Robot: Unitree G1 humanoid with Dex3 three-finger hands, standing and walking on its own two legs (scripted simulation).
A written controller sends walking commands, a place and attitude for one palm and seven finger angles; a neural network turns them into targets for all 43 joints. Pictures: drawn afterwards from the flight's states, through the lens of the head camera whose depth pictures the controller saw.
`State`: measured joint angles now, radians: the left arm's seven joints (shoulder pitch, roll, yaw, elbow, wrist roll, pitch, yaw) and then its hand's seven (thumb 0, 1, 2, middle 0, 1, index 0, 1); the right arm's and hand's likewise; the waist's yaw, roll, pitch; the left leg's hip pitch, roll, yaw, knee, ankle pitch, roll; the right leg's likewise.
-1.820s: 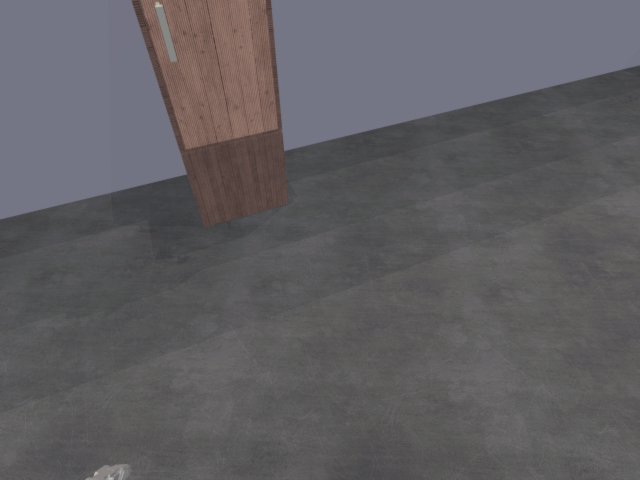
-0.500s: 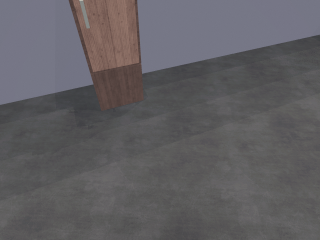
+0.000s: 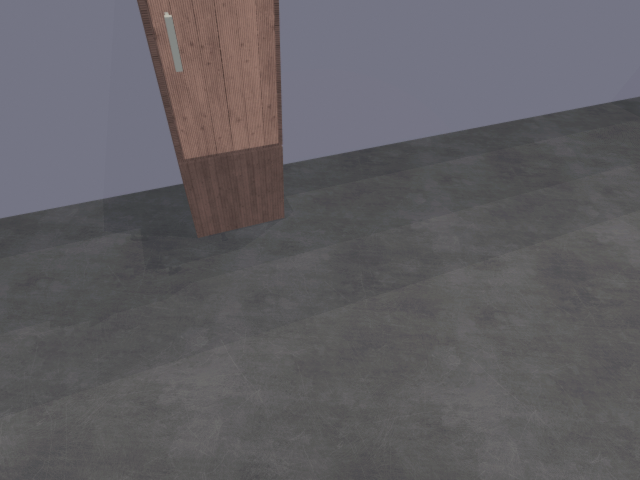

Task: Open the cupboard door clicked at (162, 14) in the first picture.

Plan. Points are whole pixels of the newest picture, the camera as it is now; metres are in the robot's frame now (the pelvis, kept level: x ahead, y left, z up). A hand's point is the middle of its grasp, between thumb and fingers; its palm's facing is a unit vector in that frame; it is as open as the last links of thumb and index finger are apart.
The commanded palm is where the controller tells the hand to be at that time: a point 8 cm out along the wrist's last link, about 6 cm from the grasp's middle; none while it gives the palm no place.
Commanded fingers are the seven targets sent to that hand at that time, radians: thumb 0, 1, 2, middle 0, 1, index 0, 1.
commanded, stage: walk to a spot facing it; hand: left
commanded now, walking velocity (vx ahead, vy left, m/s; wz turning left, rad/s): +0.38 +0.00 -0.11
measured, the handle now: (172, 42) +1.21 +0.51 +0.07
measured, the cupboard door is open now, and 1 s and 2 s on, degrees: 0 0 0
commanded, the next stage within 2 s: turn to face it in 1.02 s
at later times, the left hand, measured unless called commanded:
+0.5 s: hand (241, 421) +0.25 +0.14 -0.17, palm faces -0.01 -0.98 -0.21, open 7.3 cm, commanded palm none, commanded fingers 0.00 0.90 0.90 -0.20 -0.30 -0.20 -0.30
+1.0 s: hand (242, 327) +0.42 +0.17 -0.16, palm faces +0.04 -0.99 -0.15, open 7.4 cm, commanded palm none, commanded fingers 0.00 0.90 0.90 -0.20 -0.30 -0.20 -0.30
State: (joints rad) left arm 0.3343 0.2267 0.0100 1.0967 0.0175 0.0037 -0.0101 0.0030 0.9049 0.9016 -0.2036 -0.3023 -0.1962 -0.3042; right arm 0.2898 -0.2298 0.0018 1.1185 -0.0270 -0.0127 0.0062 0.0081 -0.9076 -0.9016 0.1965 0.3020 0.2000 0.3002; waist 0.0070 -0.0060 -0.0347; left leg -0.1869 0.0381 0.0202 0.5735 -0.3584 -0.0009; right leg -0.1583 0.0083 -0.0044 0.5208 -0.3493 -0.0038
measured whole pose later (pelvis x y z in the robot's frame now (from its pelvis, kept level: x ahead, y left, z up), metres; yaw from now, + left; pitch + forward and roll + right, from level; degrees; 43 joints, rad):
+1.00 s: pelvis +0.40 -0.01 +0.01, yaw -1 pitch +0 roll +0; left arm 0.27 0.17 0.07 1.06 0.03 0.00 -0.02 0.01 0.91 0.90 -0.20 -0.30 -0.19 -0.30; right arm 0.35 -0.14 -0.05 1.09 -0.02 -0.09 -0.02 0.00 -0.94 -0.90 0.20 0.30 0.20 0.30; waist 0.01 -0.03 0.02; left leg -0.07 0.03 0.22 0.33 -0.26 0.03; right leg -0.58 -0.13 -0.07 1.01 -0.20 0.03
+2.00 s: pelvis +0.62 -0.01 +0.01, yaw +19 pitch +0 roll -2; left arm 0.22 0.27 0.08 0.98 0.02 0.06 0.02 0.01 0.91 0.90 -0.20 -0.30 -0.19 -0.30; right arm 0.20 -0.17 -0.04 0.95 -0.02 0.01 0.00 0.01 -0.90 -0.90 0.20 0.30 0.20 0.30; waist 0.00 -0.01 0.06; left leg -0.27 -0.04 0.05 0.40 -0.14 0.10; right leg -0.45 -0.10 -0.02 1.01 -0.37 0.10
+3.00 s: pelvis +0.71 +0.08 +0.01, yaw +29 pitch -1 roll +1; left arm 0.39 0.15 0.05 1.15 0.02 -0.01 0.01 0.01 0.91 0.90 -0.20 -0.30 -0.19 -0.30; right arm 0.14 -0.12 -0.04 0.99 0.00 -0.08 -0.02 -0.02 -0.93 -0.90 0.20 0.30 0.20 0.30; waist 0.05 -0.04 0.06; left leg -0.19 0.00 0.18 0.47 -0.27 0.06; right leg -0.42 -0.12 -0.07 1.14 -0.38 0.00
